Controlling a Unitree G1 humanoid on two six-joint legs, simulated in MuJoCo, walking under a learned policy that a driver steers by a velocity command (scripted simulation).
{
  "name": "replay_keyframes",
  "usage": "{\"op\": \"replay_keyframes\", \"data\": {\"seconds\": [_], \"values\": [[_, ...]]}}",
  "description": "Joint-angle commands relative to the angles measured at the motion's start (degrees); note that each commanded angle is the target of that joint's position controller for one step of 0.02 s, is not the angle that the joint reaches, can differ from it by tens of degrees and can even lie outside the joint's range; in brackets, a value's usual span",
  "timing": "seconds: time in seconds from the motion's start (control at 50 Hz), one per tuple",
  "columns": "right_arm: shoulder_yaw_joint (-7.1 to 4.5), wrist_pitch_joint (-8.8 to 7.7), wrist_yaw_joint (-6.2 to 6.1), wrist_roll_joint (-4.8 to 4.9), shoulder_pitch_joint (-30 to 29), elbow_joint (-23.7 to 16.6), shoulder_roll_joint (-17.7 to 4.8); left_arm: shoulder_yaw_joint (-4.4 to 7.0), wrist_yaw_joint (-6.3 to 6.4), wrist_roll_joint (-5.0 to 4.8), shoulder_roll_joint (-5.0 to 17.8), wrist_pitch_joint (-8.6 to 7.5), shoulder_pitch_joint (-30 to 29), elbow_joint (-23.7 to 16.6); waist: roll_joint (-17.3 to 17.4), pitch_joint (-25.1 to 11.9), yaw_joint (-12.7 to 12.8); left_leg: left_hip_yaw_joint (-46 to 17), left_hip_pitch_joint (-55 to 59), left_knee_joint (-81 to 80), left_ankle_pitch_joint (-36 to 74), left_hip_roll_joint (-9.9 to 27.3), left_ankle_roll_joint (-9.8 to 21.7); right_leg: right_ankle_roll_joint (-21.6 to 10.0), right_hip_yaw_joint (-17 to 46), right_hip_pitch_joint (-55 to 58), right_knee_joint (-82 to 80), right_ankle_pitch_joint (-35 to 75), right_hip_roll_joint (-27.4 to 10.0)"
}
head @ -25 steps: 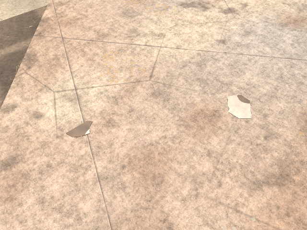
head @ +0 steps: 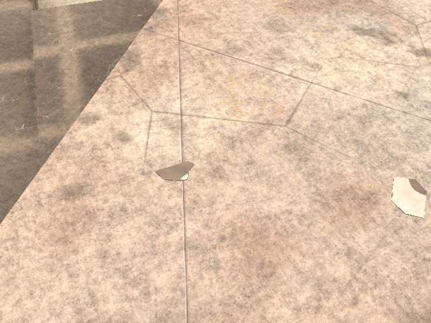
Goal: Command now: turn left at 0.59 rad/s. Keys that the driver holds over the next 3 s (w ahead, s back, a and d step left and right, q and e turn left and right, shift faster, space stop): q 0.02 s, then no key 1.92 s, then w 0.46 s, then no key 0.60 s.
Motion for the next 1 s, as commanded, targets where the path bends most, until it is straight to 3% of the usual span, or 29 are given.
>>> {"op": "replay_keyframes", "data": {"seconds": [0.02, 0.06, 0.1, 0.12, 0.14, 0.16, 0.18, 0.2, 0.22, 0.24, 0.3, 0.34, 0.4, 0.44, 0.46, 0.48, 0.5, 0.52, 0.56, 0.6, 0.76, 1.0], "values": [[-2.66, -0.28, 0.2, -0.37, -0.25, -3.46, -9.53, 0.97, 0.37, -0.47, 4.46, -1.01, 1.03, -3.86, 7.34, -6.51, 0.09, -20.09, 5.31, -8.69, -4.19, 14.46, 8.37, -0.71, -0.6, 2.15, -4.49, -0.48, 2.03], [-2.52, -0.15, 0.36, -0.37, -1.35, -3.47, -9.0, 0.89, 0.61, -0.9, 4.49, -1.46, 3.66, -3.33, 8.1, -7.27, 0.85, -20.87, 4.58, -7.96, -2.25, 14.2, 7.05, -1.89, -1.34, 6.81, -9.89, -0.43, 2.81], [-2.21, 0.09, 0.1, 0.37, -2.54, -3.11, -8.22, 0.72, 1.02, -0.81, 3.85, -2.07, 7.82, -2.23, 7.64, -7.15, 3.18, -20.36, 1.15, -5.99, -3.37, 12.2, 3.96, -3.63, -2.42, 15.13, -22.5, 5.54, 3.41], [-1.71, -0.03, -0.31, 0.82, -1.75, -2.95, -6.73, 1.01, 1.43, -0.29, 5.35, -2.48, 8.26, -2.21, 4.58, -6.46, 3.17, -18.45, -2.21, -3.46, -8.83, 9.52, 0.96, -4.86, 0.99, 18.78, -29.54, 6.15, -0.12], [-0.76, -0.25, -0.62, 0.94, 1.43, -3.0, -3.07, 1.5, 1.74, 0.74, 9.43, -2.74, 6.97, -3.58, -6.8, -7.03, 1.24, -11.28, -6.46, 7.83, -18.93, 3.57, -2.15, -7.86, 15.52, 20.97, -36.8, -0.2, -13.76], [-1.51, -0.48, -1.09, 0.33, -0.95, -3.57, -5.55, 2.42, 1.15, 1.06, 13.39, -2.59, 2.34, -4.79, -13.31, -1.91, 1.89, -0.96, -11.06, 17.98, -23.92, -4.72, -3.43, -13.86, 26.21, 11.38, -40.0, 3.41, -21.66], [-2.08, -0.56, -1.05, -1.03, -1.11, -2.92, -7.6, 1.8, 0.84, 1.04, 10.22, -2.8, 1.92, -4.48, -7.31, -0.95, 1.06, -4.17, -7.15, 27.12, -22.53, -1.31, -3.73, -15.66, 23.05, 7.83, -38.05, 10.36, -20.37], [-2.19, -0.49, -0.64, -0.56, 1.08, -1.47, -7.15, 0.92, 0.59, 0.32, 7.29, -3.11, -1.2, -4.55, -5.23, -1.22, -1.34, -4.24, -5.68, 31.06, -19.42, -1.42, -3.83, -14.58, 17.22, 7.52, -36.29, 15.73, -16.64], [-2.05, -0.28, -0.43, -0.23, 3.03, -0.24, -6.69, 0.65, 0.41, 0.21, 6.25, -3.22, -3.03, -4.83, -5.29, -1.57, -2.24, -3.66, -5.08, 33.77, -17.15, -1.4, -4.46, -13.09, 12.16, 8.72, -34.79, 21.01, -13.38], [-1.89, -0.06, -0.21, -0.25, 3.77, 0.36, -6.22, 0.57, 0.57, 0.0, 6.04, -3.41, -3.24, -4.76, -7.16, -2.58, -2.08, -3.02, -5.73, 35.07, -16.3, -1.22, -5.03, -12.71, 9.6, 11.5, -33.62, 25.36, -11.86], [-0.69, 0.29, -0.15, 0.2, 1.16, 0.5, -4.13, 0.27, 0.51, -0.16, 5.2, -3.58, 0.83, -3.0, -7.28, -3.88, 0.88, -1.24, -5.96, 27.64, -17.65, 0.26, -7.03, -13.04, 6.69, 18.95, -30.52, 34.03, -10.8], [0.37, 0.55, -0.38, 0.51, -0.79, 0.58, -2.57, 0.36, 0.38, -0.14, 5.8, -3.49, 2.87, -1.54, -8.48, -4.64, 2.52, 1.05, -2.21, 18.08, -19.41, 1.99, -7.31, -12.99, 6.44, 21.3, -29.06, 34.75, -10.8], [0.95, 0.5, -1.14, 1.36, -0.79, 1.73, -2.83, 0.99, -0.14, 0.15, 7.79, -2.65, 4.75, 0.51, -10.84, -4.69, 3.3, 5.15, 4.46, 4.45, -17.6, 2.34, -6.01, -12.78, 7.48, 21.47, -26.79, 38.44, -10.64], [1.31, -0.4, -1.8, 0.96, 1.64, 3.59, -3.03, 1.03, -0.26, -0.32, 7.65, -2.51, 4.65, 1.61, -7.97, -4.77, 1.3, 3.6, 13.61, -10.53, -1.33, 4.26, -4.57, -9.21, 6.91, 17.7, -24.61, 39.06, -9.8], [1.13, -1.2, -2.21, 0.2, 1.59, 3.77, -5.27, 0.72, -0.44, -0.42, 6.41, -2.98, 5.32, 1.43, -4.61, -6.74, 2.12, -1.96, 19.39, -11.02, 2.63, 8.94, -3.53, -6.56, 6.51, 14.03, -24.21, 33.39, -8.96], [0.52, -1.67, -2.44, -0.17, -0.57, 3.88, -9.3, 0.21, -0.8, -0.96, 4.32, -3.6, 6.38, 0.62, 4.31, -6.55, 5.13, -8.06, 19.3, -6.89, 14.26, 15.18, -0.91, -4.57, 2.23, 11.17, -24.61, 23.66, -4.27], [1.5, -2.02, -2.04, 0.59, -2.57, 4.42, -5.7, -0.33, -0.51, -0.87, 3.32, -3.28, 4.79, 2.27, 5.28, -6.05, 3.79, -7.55, 13.22, -6.05, 12.77, 16.28, 1.04, -3.64, 0.77, 16.4, -28.26, 14.24, -2.79], [2.09, -2.37, -1.85, 0.58, -3.6, 4.54, -4.0, -0.09, -0.32, -0.49, 4.26, -3.0, 3.08, 3.01, 5.06, -3.98, 3.16, -6.82, 11.26, -6.86, 7.11, 14.35, 0.16, -3.26, 1.07, 17.42, -28.51, 14.79, -2.59], [2.38, -2.7, -2.28, 0.39, -2.41, 6.44, -4.29, 0.31, -0.53, -0.34, 5.28, -2.79, 1.88, 4.28, 5.8, -2.45, 2.28, -5.58, 9.48, -8.21, 2.99, 12.12, -1.2, -3.52, 1.34, 18.96, -28.24, 18.69, -3.22], [2.41, -2.89, -2.63, 0.66, -1.26, 8.4, -4.63, 0.15, -0.64, -0.38, 4.82, -2.85, 3.21, 6.11, 5.34, -1.72, 2.53, -4.92, 9.51, -8.75, 1.8, 11.4, -1.52, -3.51, 1.65, 18.83, -28.97, 19.83, -3.96], [3.02, -3.17, -2.81, 0.68, -0.99, 13.22, -3.95, -0.41, -0.32, -0.35, 3.55, -2.86, 4.2, 12.82, 1.32, -0.07, 2.47, -4.96, 8.35, -10.43, -3.22, 11.16, -0.89, -2.84, 1.84, 18.34, -30.41, 17.84, -4.19], [3.88, -3.38, -2.99, 0.72, 1.75, 18.55, -2.21, -1.39, 0.23, -0.4, 2.31, -2.95, 5.99, 19.04, 0.52, -0.28, 2.39, -3.9, 8.21, -10.25, -2.32, 10.42, -0.74, -3.04, 1.98, 18.05, -30.1, 17.64, -4.73]]}}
